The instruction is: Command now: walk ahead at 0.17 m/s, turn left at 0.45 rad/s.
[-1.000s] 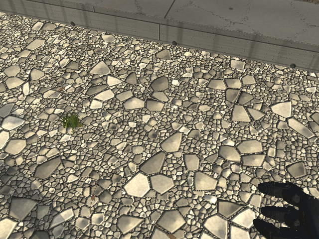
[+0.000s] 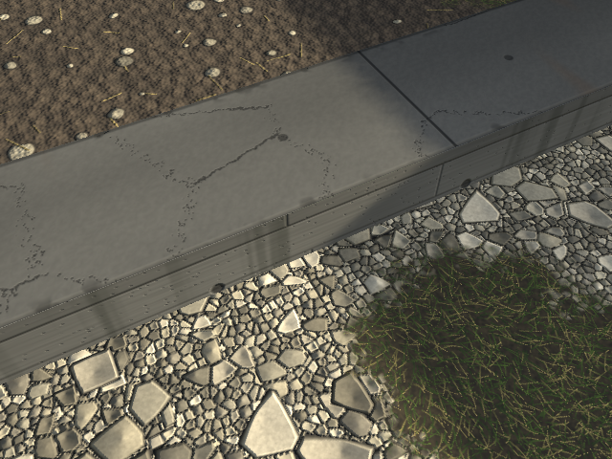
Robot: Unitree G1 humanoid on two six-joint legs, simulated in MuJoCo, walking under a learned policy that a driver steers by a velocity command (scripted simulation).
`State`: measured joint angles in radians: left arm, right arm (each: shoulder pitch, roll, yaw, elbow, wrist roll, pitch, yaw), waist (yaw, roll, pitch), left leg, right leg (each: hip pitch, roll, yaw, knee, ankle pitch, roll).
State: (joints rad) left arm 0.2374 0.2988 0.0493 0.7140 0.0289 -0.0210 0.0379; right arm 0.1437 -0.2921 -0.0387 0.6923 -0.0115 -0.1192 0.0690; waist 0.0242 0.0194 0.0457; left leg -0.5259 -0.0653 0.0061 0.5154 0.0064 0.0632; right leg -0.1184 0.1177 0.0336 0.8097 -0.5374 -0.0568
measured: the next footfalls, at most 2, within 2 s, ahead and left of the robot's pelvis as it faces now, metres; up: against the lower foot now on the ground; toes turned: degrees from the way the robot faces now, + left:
right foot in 0.46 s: +0.29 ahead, -0.09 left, +0.00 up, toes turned +36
left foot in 0.92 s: +0.12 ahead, +0.11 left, +0.00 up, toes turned +41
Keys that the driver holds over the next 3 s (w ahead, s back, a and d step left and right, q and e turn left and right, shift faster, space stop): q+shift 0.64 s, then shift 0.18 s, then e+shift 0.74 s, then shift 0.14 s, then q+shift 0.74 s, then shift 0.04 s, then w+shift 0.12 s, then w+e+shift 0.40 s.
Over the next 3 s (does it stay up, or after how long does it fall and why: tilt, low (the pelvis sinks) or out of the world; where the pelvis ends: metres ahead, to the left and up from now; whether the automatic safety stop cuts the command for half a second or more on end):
stays up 0.39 0.19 0.01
